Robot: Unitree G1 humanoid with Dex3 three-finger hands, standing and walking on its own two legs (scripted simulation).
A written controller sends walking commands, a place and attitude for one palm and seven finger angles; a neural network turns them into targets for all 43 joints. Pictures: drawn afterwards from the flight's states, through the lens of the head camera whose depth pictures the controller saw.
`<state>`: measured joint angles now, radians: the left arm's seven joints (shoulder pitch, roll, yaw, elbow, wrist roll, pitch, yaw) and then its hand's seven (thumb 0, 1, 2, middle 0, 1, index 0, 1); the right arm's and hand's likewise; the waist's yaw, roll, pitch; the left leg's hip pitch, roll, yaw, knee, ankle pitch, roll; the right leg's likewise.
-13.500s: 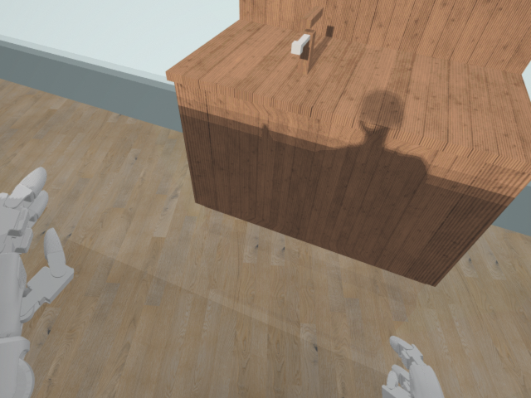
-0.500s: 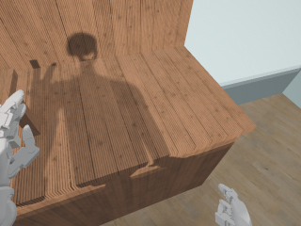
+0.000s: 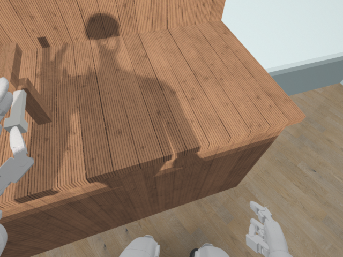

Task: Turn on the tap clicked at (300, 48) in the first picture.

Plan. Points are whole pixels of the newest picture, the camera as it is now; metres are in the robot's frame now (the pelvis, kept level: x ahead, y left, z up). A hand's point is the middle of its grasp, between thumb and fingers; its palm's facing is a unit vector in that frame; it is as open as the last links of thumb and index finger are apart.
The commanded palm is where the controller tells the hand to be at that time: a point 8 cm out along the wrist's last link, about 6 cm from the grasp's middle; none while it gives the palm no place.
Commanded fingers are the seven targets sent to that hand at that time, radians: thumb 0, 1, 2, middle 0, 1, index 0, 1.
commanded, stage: come to a stop and stand still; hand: left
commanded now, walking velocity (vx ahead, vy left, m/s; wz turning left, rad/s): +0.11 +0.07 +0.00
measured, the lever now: (16, 125) +0.32 +0.35 +0.12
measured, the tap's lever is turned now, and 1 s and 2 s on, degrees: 0 0 0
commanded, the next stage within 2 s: look again from close up in 1.32 s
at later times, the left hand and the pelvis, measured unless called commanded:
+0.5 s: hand (4, 181) +0.19 +0.26 +0.18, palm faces +0.42 -0.84 -0.34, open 7.4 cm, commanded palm +0.14 +0.29 +0.20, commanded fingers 0.00 0.90 0.90 -0.20 -0.30 -0.20 -0.30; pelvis -0.02 +0.01 +0.01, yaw +0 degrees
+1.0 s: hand out of the picture +0.21 +0.29 +0.18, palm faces +0.43 -0.83 -0.36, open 7.4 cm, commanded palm +0.14 +0.31 +0.20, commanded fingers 0.00 0.90 0.90 -0.20 -0.30 -0.20 -0.30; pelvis -0.01 +0.03 +0.02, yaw +0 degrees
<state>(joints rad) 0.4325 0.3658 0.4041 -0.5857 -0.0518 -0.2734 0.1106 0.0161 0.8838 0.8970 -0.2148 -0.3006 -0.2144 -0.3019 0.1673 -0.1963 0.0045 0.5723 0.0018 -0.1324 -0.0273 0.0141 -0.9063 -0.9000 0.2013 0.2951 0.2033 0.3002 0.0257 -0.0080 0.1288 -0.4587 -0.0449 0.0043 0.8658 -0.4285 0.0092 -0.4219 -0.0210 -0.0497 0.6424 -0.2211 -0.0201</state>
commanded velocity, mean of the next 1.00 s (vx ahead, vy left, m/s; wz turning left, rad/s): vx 0.03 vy -0.03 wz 0.00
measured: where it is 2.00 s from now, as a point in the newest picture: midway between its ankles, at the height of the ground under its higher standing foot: outside the picture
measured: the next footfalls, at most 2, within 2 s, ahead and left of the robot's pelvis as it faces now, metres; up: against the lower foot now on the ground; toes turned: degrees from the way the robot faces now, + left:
left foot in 0.12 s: +0.02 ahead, +0.15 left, +0.00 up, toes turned +2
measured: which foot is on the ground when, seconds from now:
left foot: up 0.00-0.10, down 0.12-1.00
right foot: down 0.00-1.00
